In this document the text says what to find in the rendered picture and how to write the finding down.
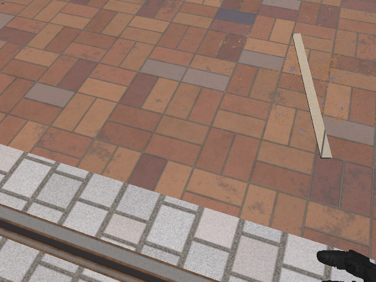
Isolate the robot right hand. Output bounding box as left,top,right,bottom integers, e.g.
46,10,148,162
317,250,376,282

